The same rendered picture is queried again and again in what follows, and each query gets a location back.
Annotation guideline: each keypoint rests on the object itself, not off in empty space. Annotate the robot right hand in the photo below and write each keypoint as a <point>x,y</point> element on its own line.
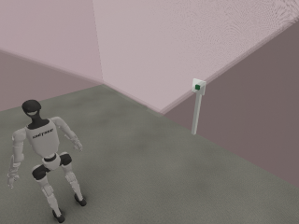
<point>79,146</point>

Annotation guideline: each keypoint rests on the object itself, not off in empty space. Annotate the left robot foot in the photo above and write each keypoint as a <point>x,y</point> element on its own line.
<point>60,217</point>

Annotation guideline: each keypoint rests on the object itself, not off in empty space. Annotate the robot left forearm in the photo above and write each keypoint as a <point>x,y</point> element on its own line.
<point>13,168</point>

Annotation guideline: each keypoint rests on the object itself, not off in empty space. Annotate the robot right forearm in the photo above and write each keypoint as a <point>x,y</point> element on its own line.
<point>75,140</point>

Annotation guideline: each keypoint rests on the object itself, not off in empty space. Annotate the robot left upper arm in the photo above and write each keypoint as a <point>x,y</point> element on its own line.
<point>17,145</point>

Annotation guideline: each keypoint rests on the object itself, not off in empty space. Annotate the robot right upper arm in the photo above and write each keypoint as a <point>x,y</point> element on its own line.
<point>63,126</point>

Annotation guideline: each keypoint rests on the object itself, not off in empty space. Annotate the panel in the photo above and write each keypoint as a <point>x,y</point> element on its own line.
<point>198,99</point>

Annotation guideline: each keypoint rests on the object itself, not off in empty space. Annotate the humanoid robot torso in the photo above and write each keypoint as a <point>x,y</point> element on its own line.
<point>44,141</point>

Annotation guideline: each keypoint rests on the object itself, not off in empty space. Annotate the robot left hand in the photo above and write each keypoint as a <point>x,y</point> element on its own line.
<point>11,180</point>

